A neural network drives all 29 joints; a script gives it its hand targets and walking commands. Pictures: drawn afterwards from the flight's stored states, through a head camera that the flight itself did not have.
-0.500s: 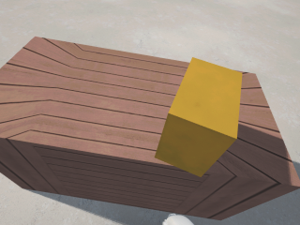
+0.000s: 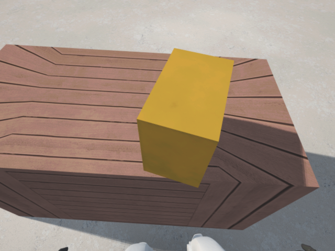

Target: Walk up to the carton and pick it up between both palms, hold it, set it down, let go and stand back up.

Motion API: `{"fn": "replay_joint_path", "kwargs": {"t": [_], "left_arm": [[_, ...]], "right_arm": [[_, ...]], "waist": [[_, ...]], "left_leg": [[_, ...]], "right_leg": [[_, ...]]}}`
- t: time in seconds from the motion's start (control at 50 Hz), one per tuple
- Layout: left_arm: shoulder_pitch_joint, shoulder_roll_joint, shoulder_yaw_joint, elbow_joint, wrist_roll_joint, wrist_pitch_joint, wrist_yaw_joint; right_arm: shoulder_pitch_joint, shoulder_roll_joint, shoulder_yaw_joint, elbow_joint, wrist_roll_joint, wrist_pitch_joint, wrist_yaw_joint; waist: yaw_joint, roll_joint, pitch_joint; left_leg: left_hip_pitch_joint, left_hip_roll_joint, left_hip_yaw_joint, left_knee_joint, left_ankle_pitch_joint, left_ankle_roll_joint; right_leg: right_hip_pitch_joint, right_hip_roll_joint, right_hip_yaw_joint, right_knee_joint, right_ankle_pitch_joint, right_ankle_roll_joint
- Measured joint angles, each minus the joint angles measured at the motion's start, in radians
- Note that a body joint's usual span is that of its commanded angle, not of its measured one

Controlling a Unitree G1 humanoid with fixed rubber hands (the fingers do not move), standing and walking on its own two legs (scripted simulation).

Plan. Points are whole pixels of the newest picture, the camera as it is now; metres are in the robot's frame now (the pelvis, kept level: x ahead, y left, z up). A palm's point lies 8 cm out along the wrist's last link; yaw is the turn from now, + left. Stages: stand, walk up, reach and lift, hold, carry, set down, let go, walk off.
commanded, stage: walk up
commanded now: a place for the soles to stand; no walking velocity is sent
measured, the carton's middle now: (186, 118) +0.44 -0.02 +0.04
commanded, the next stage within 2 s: none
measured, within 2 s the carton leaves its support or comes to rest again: neither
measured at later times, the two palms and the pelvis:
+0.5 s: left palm out of the picture +0.02 +0.29 -0.11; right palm out of the picture +0.03 -0.33 -0.10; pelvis -0.05 -0.02 +0.00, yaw -1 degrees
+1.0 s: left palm out of the picture -0.02 +0.30 -0.10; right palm out of the picture -0.02 -0.33 -0.10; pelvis -0.09 -0.01 +0.01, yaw -1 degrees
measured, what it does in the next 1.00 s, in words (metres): steps on the spot: right foot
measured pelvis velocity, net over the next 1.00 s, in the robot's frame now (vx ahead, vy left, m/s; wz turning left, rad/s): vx -0.09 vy -0.01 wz -0.02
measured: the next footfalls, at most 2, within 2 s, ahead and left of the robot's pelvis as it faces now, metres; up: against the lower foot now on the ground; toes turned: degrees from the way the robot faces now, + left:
right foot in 0.66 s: -0.01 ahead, -0.17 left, +0.00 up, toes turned +4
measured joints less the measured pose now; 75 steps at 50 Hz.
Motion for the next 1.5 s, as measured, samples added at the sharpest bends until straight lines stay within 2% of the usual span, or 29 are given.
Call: {"fn": "replay_joint_path", "kwargs": {"t": [0.06,0.1,0.16,0.2,0.22,0.26,0.3,0.4,0.44,0.46,0.48,0.54,0.58,0.68,0.74,0.82,0.9,0.96,1.0,1.04,1.1,1.2,1.28,1.34,1.42,1.48,1.5], "left_arm": [[0.0,0.004,0.0,0.013,0.0,0.002,0.01],[-0.001,0.011,0.0,0.02,0.0,0.002,0.01],[0.0,0.015,0.0,0.031,0.0,-0.002,0.01],[0.0,0.016,0.0,0.049,0.0,-0.013,0.01],[0.0,0.013,0.0,0.06,0.0,-0.02,0.01],[0.0,0.004,0.0,0.083,0.0,-0.031,0.01],[-0.001,-0.001,0.0,0.088,0.0,-0.039,0.011],[-0.001,-0.007,0.0,0.087,0.0,-0.049,0.014],[-0.01,-0.008,0.0,0.088,0.0,-0.048,0.014],[-0.012,-0.009,0.0,0.088,0.0,-0.046,0.014],[-0.012,-0.009,0.0,0.091,0.0,-0.043,0.014],[-0.012,0.002,0.0,0.109,0.0,-0.033,0.015],[-0.012,0.01,0.0,0.119,0.0,-0.032,0.015],[-0.008,0.009,0.0,0.151,0.0,-0.041,0.014],[-0.005,-0.004,0.0,0.163,0.0,-0.047,0.013],[-0.006,-0.018,0.0,0.16,0.0,-0.053,0.013],[-0.007,-0.026,0.0,0.151,0.0,-0.051,0.013],[-0.007,-0.02,0.0,0.159,0.0,-0.044,0.013],[-0.007,-0.012,0.0,0.162,0.0,-0.044,0.013],[-0.007,-0.006,0.0,0.166,0.0,-0.045,0.013],[-0.004,-0.004,0.0,0.177,0.0,-0.051,0.013],[-0.002,-0.019,0.0,0.172,0.0,-0.054,0.012],[-0.002,-0.022,0.0,0.164,0.0,-0.053,0.012],[-0.002,-0.019,0.0,0.166,0.0,-0.051,0.011],[-0.001,-0.017,0.0,0.173,0.0,-0.057,0.01],[0.019,-0.018,0.0,0.168,0.0,-0.07,-0.005],[0.027,-0.018,0.0,0.166,0.0,-0.071,-0.006]], "right_arm": [[0.017,0.0,0.0,0.0,0.0,0.0,0.006],[0.023,0.0,0.0,0.0,0.0,0.0,0.006],[0.03,0.0,0.0,0.0,0.0,0.0,0.006],[0.03,0.0,0.0,0.0,0.0,0.001,0.007],[0.021,0.0,0.0,0.0,0.0,0.005,0.007],[0.002,0.0,0.0,0.0,0.0,0.017,0.008],[-0.007,0.0,0.0,0.0,0.0,0.028,0.009],[-0.019,0.0,0.0,0.0,0.0,0.031,0.023],[-0.013,0.0,0.0,0.0,0.0,0.031,0.028],[-0.005,0.0,0.0,0.0,0.0,0.031,0.029],[0.004,0.0,0.0,0.0,0.0,0.031,0.033],[0.022,0.001,0.0,0.0,0.0,0.031,0.039],[0.026,0.001,0.0,0.0,0.0,0.031,0.039],[0.019,0.001,0.0,0.0,0.0,0.034,0.039],[0.017,-0.001,0.0,0.0,0.0,0.039,0.039],[0.017,-0.005,0.0,0.0,0.0,0.039,0.039],[0.04,-0.005,0.0,0.0,0.0,0.039,0.044],[0.06,-0.005,0.0,0.0,0.0,0.039,0.047],[0.063,-0.005,0.0,0.0,0.0,0.038,0.047],[0.063,-0.005,0.0,0.0,0.0,0.038,0.047],[0.057,-0.005,0.0,0.0,0.0,0.038,0.047],[0.042,-0.005,0.0,0.0,0.0,0.038,0.047],[0.046,-0.005,0.0,0.0,0.0,0.038,0.048],[0.046,-0.005,0.0,0.0,0.0,0.037,0.049],[0.037,-0.005,0.0,0.0,0.0,0.037,0.049],[0.037,-0.006,0.0,0.0,0.0,0.037,0.056],[0.038,-0.008,0.0,0.0,0.0,0.037,0.059]], "waist": [[0.0,0.001,-0.008],[0.0,0.0,-0.008],[0.0,0.0,-0.01],[0.001,-0.001,-0.014],[0.002,0.008,-0.011],[0.002,0.026,-0.011],[0.002,0.03,-0.011],[0.001,0.047,-0.017],[-0.001,0.046,-0.005],[-0.001,0.045,-0.003],[-0.001,0.047,-0.006],[-0.001,0.048,-0.017],[-0.001,0.048,-0.018],[0.002,0.056,-0.022],[0.003,0.059,-0.026],[0.002,0.076,-0.032],[-0.006,0.075,-0.03],[-0.006,0.075,-0.042],[-0.006,0.074,-0.044],[-0.005,0.074,-0.046],[-0.005,0.073,-0.051],[-0.005,0.078,-0.054],[-0.005,0.078,-0.062],[-0.005,0.078,-0.068],[-0.005,0.076,-0.07],[-0.004,0.076,-0.071],[-0.004,0.076,-0.071]], "left_leg": [[0.0,0.013,-0.001,-0.014,0.003,0.0],[0.0,0.024,0.0,-0.019,0.009,-0.005],[0.0,0.032,0.0,-0.019,0.015,-0.017],[0.0,0.032,0.001,-0.013,0.016,-0.026],[0.0,0.041,0.0,-0.006,0.015,-0.033],[0.0,0.054,0.0,0.003,-0.003,-0.035],[0.001,0.044,0.0,0.024,-0.055,-0.035],[0.002,0.036,-0.001,0.006,-0.06,-0.028],[0.002,0.022,0.0,-0.026,0.047,-0.025],[0.003,0.016,0.0,-0.028,0.062,-0.022],[0.003,0.013,0.0,-0.029,0.06,-0.019],[0.002,0.022,-0.001,-0.038,0.059,-0.015],[0.002,0.03,0.0,-0.041,0.066,-0.016],[0.003,0.044,-0.001,-0.031,0.073,-0.034],[0.003,0.038,0.0,-0.01,-0.012,-0.032],[0.002,0.04,-0.001,-0.011,-0.019,-0.027],[0.002,0.018,0.0,-0.042,0.091,-0.021],[0.002,0.021,-0.001,-0.058,0.083,-0.014],[0.002,0.028,-0.001,-0.067,0.089,-0.014],[0.002,0.033,0.0,-0.068,0.091,-0.016],[0.003,0.036,-0.001,-0.066,0.091,-0.028],[0.002,0.031,0.0,-0.067,0.051,-0.028],[0.002,0.025,-0.001,-0.089,0.119,-0.024],[0.002,0.032,-0.001,-0.097,0.109,-0.023],[0.002,0.038,-0.001,-0.097,0.109,-0.035],[0.001,0.031,0.001,-0.024,-0.024,-0.025],[0.0,0.029,0.0,0.008,-0.032,-0.025]], "right_leg": [[-0.009,0.007,0.0,0.056,-0.155,0.0],[-0.006,0.002,0.0,0.085,-0.18,0.0],[0.024,-0.024,0.001,0.078,-0.15,0.0],[0.079,-0.048,0.002,-0.017,-0.026,0.0],[0.088,-0.043,-0.001,-0.032,-0.01,0.004],[0.086,-0.027,-0.001,-0.027,-0.013,0.008],[0.086,-0.032,0.0,-0.027,-0.014,0.008],[0.047,-0.038,-0.001,-0.028,0.01,0.009],[0.043,-0.051,0.0,-0.027,0.02,0.009],[0.044,-0.057,0.0,-0.027,0.023,0.009],[0.044,-0.059,0.0,-0.027,0.014,0.007],[0.04,-0.044,0.0,0.025,-0.137,0.006],[0.052,-0.041,0.0,0.039,-0.161,0.006],[0.124,-0.046,-0.002,-0.035,-0.014,0.005],[0.123,-0.051,-0.001,-0.034,-0.018,0.006],[0.096,-0.056,-0.002,-0.035,-0.01,0.009],[0.094,-0.076,-0.001,-0.035,-0.009,0.008],[0.082,-0.066,-0.001,-0.003,-0.122,0.007],[0.083,-0.06,-0.001,-0.001,-0.152,0.007],[0.094,-0.062,-0.001,-0.011,-0.121,0.007],[0.127,-0.066,-0.002,-0.079,0.005,0.011],[0.124,-0.072,-0.001,-0.078,-0.002,0.019],[0.12,-0.076,-0.001,-0.078,-0.007,0.018],[0.114,-0.071,-0.003,-0.064,-0.095,0.018],[0.118,-0.07,-0.006,-0.097,0.037,0.022],[0.137,-0.073,-0.005,-0.097,-0.002,0.016],[0.146,-0.075,-0.005,-0.097,-0.013,0.008]]}}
